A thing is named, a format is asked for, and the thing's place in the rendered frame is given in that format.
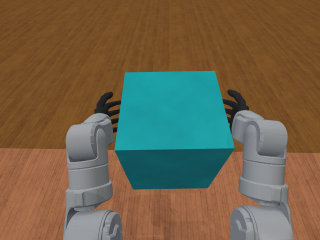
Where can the right robot forearm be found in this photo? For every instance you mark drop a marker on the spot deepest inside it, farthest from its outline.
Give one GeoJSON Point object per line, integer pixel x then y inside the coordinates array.
{"type": "Point", "coordinates": [264, 158]}

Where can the robot right hand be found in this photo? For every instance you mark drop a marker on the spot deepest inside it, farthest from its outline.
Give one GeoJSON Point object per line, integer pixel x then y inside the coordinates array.
{"type": "Point", "coordinates": [236, 107]}

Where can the robot left hand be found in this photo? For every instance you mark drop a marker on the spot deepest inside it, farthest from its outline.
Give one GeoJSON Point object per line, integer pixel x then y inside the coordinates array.
{"type": "Point", "coordinates": [102, 107]}

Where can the left robot upper arm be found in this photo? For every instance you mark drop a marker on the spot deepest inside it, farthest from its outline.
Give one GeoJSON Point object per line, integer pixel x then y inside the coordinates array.
{"type": "Point", "coordinates": [94, 225]}

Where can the carton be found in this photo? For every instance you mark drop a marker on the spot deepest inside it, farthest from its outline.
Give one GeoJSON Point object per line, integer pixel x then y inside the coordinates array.
{"type": "Point", "coordinates": [173, 131]}

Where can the right robot upper arm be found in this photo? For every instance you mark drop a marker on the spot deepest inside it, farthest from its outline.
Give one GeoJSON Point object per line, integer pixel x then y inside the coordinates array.
{"type": "Point", "coordinates": [249, 222]}

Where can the left robot forearm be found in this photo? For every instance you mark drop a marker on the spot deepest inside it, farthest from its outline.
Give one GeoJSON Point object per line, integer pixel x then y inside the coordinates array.
{"type": "Point", "coordinates": [87, 160]}

